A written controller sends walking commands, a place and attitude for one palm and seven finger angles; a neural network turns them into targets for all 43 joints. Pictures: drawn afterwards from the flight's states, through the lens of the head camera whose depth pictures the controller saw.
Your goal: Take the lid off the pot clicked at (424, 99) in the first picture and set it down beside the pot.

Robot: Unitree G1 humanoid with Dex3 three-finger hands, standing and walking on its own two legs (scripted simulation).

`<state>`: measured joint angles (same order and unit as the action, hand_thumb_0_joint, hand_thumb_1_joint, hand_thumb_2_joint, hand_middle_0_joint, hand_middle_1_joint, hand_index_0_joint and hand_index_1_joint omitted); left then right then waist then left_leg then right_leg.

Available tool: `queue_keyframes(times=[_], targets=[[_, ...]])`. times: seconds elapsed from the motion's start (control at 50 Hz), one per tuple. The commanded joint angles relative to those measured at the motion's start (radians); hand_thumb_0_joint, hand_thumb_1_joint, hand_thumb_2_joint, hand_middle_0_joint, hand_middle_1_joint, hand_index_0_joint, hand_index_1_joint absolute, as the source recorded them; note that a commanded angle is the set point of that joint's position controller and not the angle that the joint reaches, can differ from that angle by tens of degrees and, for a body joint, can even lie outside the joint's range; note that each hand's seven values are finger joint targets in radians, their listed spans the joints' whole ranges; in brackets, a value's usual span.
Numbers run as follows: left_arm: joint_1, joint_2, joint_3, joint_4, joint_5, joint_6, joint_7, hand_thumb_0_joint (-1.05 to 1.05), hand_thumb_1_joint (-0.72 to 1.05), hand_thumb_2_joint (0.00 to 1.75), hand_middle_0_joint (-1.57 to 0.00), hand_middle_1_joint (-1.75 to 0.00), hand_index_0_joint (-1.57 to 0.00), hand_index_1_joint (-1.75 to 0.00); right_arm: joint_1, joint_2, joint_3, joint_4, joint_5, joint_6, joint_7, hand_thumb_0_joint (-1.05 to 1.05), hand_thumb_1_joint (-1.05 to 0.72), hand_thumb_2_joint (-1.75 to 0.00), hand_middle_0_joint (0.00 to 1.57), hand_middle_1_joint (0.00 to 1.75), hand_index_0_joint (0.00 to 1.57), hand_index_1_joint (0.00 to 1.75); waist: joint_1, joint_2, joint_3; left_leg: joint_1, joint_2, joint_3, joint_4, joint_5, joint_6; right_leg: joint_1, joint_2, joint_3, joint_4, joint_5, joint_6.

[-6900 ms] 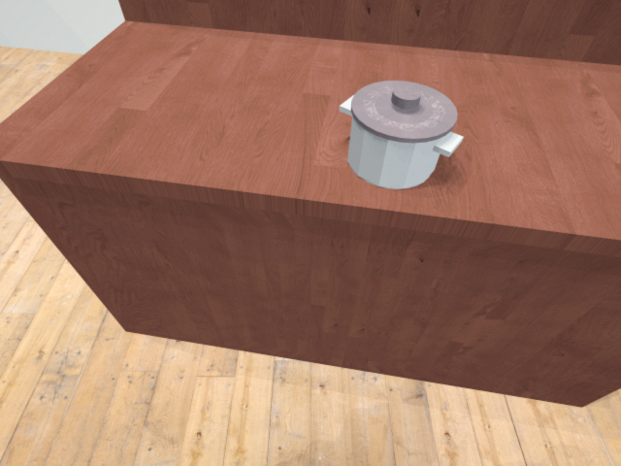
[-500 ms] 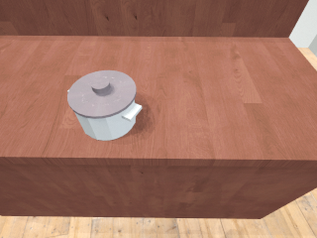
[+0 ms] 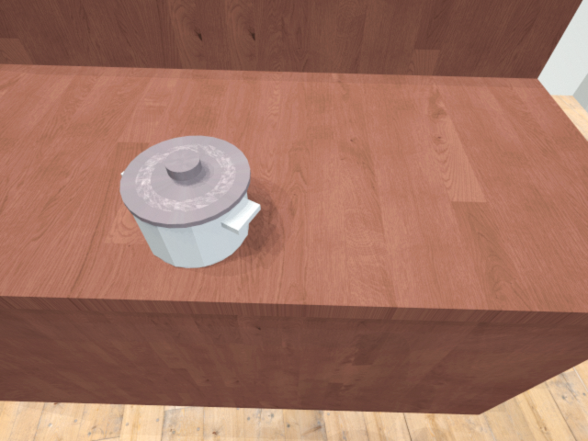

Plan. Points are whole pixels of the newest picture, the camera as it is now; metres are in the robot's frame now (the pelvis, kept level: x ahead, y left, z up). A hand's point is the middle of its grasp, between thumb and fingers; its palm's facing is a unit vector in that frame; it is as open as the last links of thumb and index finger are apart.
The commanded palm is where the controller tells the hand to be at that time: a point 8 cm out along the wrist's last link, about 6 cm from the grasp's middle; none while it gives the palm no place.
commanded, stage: look again from close up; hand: left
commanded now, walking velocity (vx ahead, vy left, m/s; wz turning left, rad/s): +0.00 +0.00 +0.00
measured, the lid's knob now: (183, 164) +0.42 +0.18 +0.15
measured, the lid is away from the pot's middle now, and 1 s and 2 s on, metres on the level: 0.00 0.00 0.00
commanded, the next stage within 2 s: lift the closed hand beside the body in 0.06 s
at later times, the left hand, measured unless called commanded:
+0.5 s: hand out of the picture +0.12 +0.20 -0.02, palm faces +0.17 -0.95 -0.25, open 5.2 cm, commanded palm +0.07 +0.25 +0.01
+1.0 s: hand out of the picture +0.11 +0.27 +0.08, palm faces +0.32 -0.85 -0.42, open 3.1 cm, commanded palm +0.05 +0.29 +0.11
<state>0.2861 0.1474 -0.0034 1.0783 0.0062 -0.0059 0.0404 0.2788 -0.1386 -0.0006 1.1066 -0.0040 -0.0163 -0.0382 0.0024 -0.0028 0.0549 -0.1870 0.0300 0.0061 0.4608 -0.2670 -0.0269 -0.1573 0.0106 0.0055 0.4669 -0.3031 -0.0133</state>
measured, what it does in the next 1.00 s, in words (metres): stands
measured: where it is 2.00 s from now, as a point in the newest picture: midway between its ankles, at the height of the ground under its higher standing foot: outside the picture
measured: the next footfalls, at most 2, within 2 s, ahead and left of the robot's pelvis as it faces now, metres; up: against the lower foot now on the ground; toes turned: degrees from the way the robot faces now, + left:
none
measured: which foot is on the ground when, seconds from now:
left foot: down 0.00-1.00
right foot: down 0.00-1.00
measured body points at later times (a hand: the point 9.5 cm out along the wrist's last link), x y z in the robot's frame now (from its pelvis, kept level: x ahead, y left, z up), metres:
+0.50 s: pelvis -0.02 +0.01 +0.00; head -0.04 +0.00 +0.45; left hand +0.11 +0.25 +0.00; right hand +0.21 -0.22 -0.04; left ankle -0.01 +0.14 -0.74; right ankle -0.03 -0.11 -0.74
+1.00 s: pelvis -0.03 +0.03 +0.00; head -0.05 +0.01 +0.45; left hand +0.08 +0.31 +0.10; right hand +0.16 -0.16 -0.08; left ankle -0.01 +0.14 -0.74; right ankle -0.03 -0.11 -0.74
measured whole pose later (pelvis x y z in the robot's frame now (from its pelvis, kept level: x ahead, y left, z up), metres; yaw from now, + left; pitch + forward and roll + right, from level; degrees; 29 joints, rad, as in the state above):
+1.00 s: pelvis -0.03 +0.03 +0.00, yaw +2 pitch -4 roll -1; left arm 0.69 0.29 0.19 -0.36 -0.01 -0.07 0.08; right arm 0.21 -0.17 0.03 0.64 0.01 -0.19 -0.06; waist 0.07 0.05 0.02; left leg -0.18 -0.01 -0.01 0.50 -0.25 0.01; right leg -0.11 -0.02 -0.01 0.46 -0.27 0.03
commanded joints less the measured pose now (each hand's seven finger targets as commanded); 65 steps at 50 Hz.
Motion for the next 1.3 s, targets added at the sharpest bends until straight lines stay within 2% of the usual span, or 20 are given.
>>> queue_keyframes(times=[0.0,0.12,0.14,0.16,0.18,0.2,0.22,0.24,0.28,0.32,0.38,0.44,0.54,0.64,0.78,0.88,0.9,0.98,1.2,1.28], targets=[[0.082,0.102,0.017,-0.023,0.000,-0.016,0.004,0.00,0.90,0.90,-0.20,-0.30,-0.20,-0.30,0.080,-0.080,-0.006,-0.025,0.001,-0.019,-0.004,0.00,-0.90,-0.90,0.20,0.30,0.20,0.30,-0.001,0.005,0.006,0.028,0.075,-0.051,-0.051,0.238,0.044,-0.037,-0.114,0.081,-0.082,0.276,-0.033],[0.091,0.100,0.016,-0.021,0.000,-0.016,0.004,0.00,0.90,0.90,-0.20,-0.30,-0.20,-0.30,0.076,-0.073,-0.004,-0.019,0.003,-0.017,-0.004,0.00,-0.90,-0.90,0.20,0.30,0.20,0.30,-0.001,0.006,0.017,0.027,0.075,-0.048,-0.057,0.221,0.042,-0.041,-0.115,0.083,-0.092,0.268,-0.032],[0.157,0.129,0.029,0.023,0.019,-0.048,0.038,0.00,0.90,0.90,-0.20,-0.30,-0.20,-0.30,-0.040,-0.124,-0.017,-0.079,0.005,-0.022,0.008,0.00,-0.90,-0.90,0.20,0.30,0.20,0.30,0.033,-0.046,-0.039,-0.030,0.066,-0.009,0.165,0.266,0.017,0.000,-0.173,0.140,-0.086,0.763,0.000],[-0.494,0.243,-0.026,-1.271,-0.113,-0.206,0.041,0.00,0.90,0.90,-0.24,-0.35,-0.24,-0.35,-0.056,-0.245,-0.017,-0.402,0.066,-0.201,-0.002,0.00,-0.90,-0.90,0.20,0.30,0.20,0.30,0.013,0.145,-0.503,0.186,-0.032,-0.027,-0.020,0.333,0.039,0.161,-0.103,0.059,0.017,0.672,-0.017],[-0.305,0.330,0.076,-1.251,-0.096,-0.151,0.121,0.00,0.90,0.90,-0.29,-0.40,-0.29,-0.40,-0.143,-0.184,-0.006,-0.370,0.064,-0.263,-0.036,0.00,-0.90,-0.90,0.20,0.30,0.20,0.30,0.018,0.197,-0.441,0.220,-0.018,-0.003,0.032,0.341,0.038,0.078,-0.069,0.017,0.022,0.491,-0.016],[0.048,0.117,-0.047,-1.146,-0.058,-0.024,0.123,0.00,0.90,0.90,-0.33,-0.44,-0.33,-0.44,-0.131,-0.169,-0.014,-0.392,0.076,-0.290,-0.040,0.00,-0.90,-0.90,0.20,0.30,0.20,0.30,0.027,0.226,-0.368,0.196,-0.010,-0.021,-0.038,0.359,0.035,0.037,-0.049,-0.032,0.004,0.375,-0.022],[0.165,-0.018,-0.128,-1.009,-0.051,0.038,0.110,0.00,0.90,0.90,-0.38,-0.49,-0.38,-0.49,-0.151,-0.174,-0.004,-0.355,0.068,-0.305,-0.032,0.00,-0.90,-0.90,0.20,0.30,0.20,0.30,0.014,0.159,-0.246,0.172,-0.014,-0.025,-0.033,0.381,0.045,0.013,-0.044,-0.070,-0.029,0.354,-0.010],[0.221,-0.038,-0.141,-0.921,-0.017,0.053,0.101,0.00,0.90,0.90,-0.42,-0.54,-0.42,-0.54,-0.139,-0.182,-0.013,-0.374,0.047,-0.309,-0.018,0.00,-0.90,-0.90,0.20,0.30,0.20,0.30,0.007,0.072,-0.131,0.121,-0.021,-0.034,-0.030,0.377,0.053,-0.029,-0.037,-0.094,-0.045,0.346,0.001],[0.409,0.002,-0.032,-0.734,0.015,0.051,0.079,0.00,0.90,0.90,-0.51,-0.64,-0.51,-0.64,-0.163,-0.193,-0.060,-0.407,0.028,-0.267,0.006,0.00,-0.90,-0.90,0.20,0.30,0.20,0.30,0.032,-0.158,-0.015,-0.002,-0.003,-0.039,-0.025,0.321,0.055,-0.082,-0.030,-0.116,-0.055,0.301,0.006],[0.489,0.106,0.071,-0.890,0.015,0.010,0.046,0.00,0.90,0.90,-0.60,-0.73,-0.60,-0.73,-0.204,-0.187,-0.077,-0.492,0.026,-0.232,0.017,0.00,-0.90,-0.90,0.20,0.30,0.20,0.30,0.065,-0.194,-0.025,-0.045,-0.013,-0.012,-0.027,0.241,0.042,-0.071,-0.035,-0.092,-0.057,0.236,0.009],[0.406,0.191,0.135,-1.174,-0.010,-0.054,0.030,0.00,0.90,0.90,-0.73,-0.88,-0.73,-0.88,-0.246,-0.176,-0.062,-0.608,0.032,-0.220,0.001,0.00,-0.90,-0.90,0.20,0.30,0.20,0.30,0.050,-0.044,-0.015,-0.022,-0.025,0.015,-0.030,0.141,0.040,-0.084,-0.046,-0.067,-0.095,0.131,0.006],[0.352,0.160,0.121,-1.230,-0.021,-0.078,0.015,0.00,0.90,0.90,-0.86,-1.02,-0.86,-1.02,-0.220,-0.164,-0.048,-0.655,0.028,-0.198,-0.017,0.00,-0.90,-0.90,0.20,0.30,0.20,0.30,0.031,-0.026,0.006,-0.016,-0.032,0.027,-0.020,0.106,0.045,-0.124,-0.036,-0.056,-0.104,0.113,0.009],[0.274,0.186,0.119,-1.451,-0.027,-0.111,0.012,0.00,0.90,0.90,-1.08,-1.26,-1.08,-1.26,-0.202,-0.162,-0.032,-0.705,0.012,-0.193,-0.039,0.00,-0.90,-0.90,0.20,0.30,0.20,0.30,0.024,0.094,-0.083,0.060,-0.037,0.025,-0.015,0.114,0.054,-0.094,-0.039,-0.051,-0.108,0.123,0.007],[0.329,0.216,0.165,-1.501,-0.029,-0.106,0.027,0.00,0.90,0.90,-1.30,-1.50,-1.30,-1.50,-0.208,-0.165,-0.026,-0.701,0.008,-0.204,-0.049,0.00,-0.90,-0.90,0.20,0.30,0.20,0.30,0.041,0.043,-0.075,0.064,-0.030,0.006,-0.030,0.087,0.057,-0.075,-0.033,-0.058,-0.120,0.076,0.006],[0.402,0.288,0.279,-1.571,-0.019,-0.113,0.046,0.00,0.90,0.90,-1.30,-1.50,-1.30,-1.50,-0.244,-0.153,-0.022,-0.674,0.011,-0.227,-0.046,0.00,-0.90,-0.90,0.20,0.30,0.20,0.30,0.072,0.054,-0.062,0.055,-0.021,-0.013,-0.051,0.080,0.050,-0.049,-0.024,-0.065,-0.112,0.059,0.001],[0.396,0.281,0.289,-1.624,-0.017,-0.127,0.046,0.00,0.90,0.90,-1.30,-1.50,-1.30,-1.50,-0.252,-0.150,-0.018,-0.663,0.013,-0.244,-0.041,0.00,-0.90,-0.90,0.20,0.30,0.20,0.30,0.070,0.050,-0.032,0.046,-0.017,-0.020,-0.060,0.068,0.048,-0.058,-0.020,-0.064,-0.109,0.052,0.003],[0.397,0.232,0.239,-1.624,-0.018,-0.130,0.040,0.00,0.90,0.90,-1.30,-1.50,-1.30,-1.50,-0.245,-0.144,-0.014,-0.667,0.012,-0.249,-0.038,0.00,-0.90,-0.90,0.20,0.30,0.20,0.30,0.061,0.036,-0.026,0.039,-0.017,-0.025,-0.066,0.055,0.048,-0.061,-0.021,-0.071,-0.105,0.045,0.005],[0.398,0.298,0.308,-1.676,-0.017,-0.139,0.049,0.00,0.90,0.90,-1.30,-1.50,-1.30,-1.50,-0.244,-0.153,-0.020,-0.661,0.014,-0.259,-0.034,0.00,-0.90,-0.90,0.20,0.30,0.20,0.30,0.075,0.032,-0.055,0.043,-0.013,-0.032,-0.066,0.065,0.047,-0.042,-0.017,-0.065,-0.089,0.061,0.004],[0.349,0.278,0.293,-1.801,-0.022,-0.163,0.050,0.00,0.90,0.90,-1.30,-1.50,-1.30,-1.50,-0.235,-0.145,-0.011,-0.680,0.013,-0.260,-0.029,0.00,-0.90,-0.90,0.20,0.30,0.20,0.30,0.071,0.077,-0.055,0.061,-0.009,-0.026,-0.055,0.131,0.041,-0.038,-0.019,-0.061,-0.082,0.117,-0.003],[0.355,0.311,0.347,-1.801,-0.025,-0.159,0.056,0.00,0.90,0.90,-1.30,-1.50,-1.30,-1.50,-0.237,-0.151,-0.015,-0.671,0.013,-0.251,-0.026,0.00,-0.90,-0.90,0.20,0.30,0.20,0.30,0.077,0.102,-0.062,0.067,-0.008,-0.022,-0.042,0.169,0.038,-0.030,-0.017,-0.057,-0.077,0.153,-0.005]])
